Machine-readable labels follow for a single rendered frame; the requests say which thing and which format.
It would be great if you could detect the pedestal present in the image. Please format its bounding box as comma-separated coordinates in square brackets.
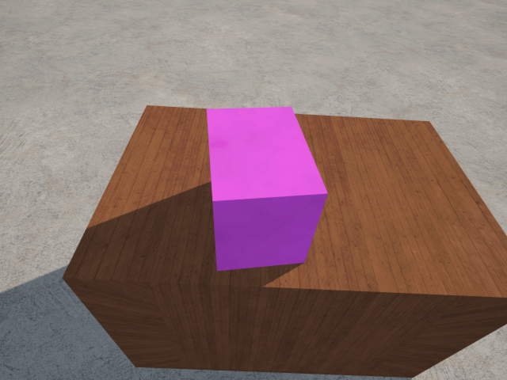
[63, 105, 507, 378]

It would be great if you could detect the carton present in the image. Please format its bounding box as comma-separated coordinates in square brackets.
[207, 107, 328, 271]

